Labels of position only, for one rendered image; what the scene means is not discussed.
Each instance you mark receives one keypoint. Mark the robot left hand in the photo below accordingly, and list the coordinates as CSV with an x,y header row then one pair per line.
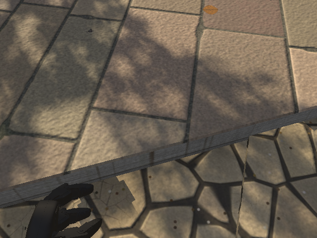
x,y
48,220

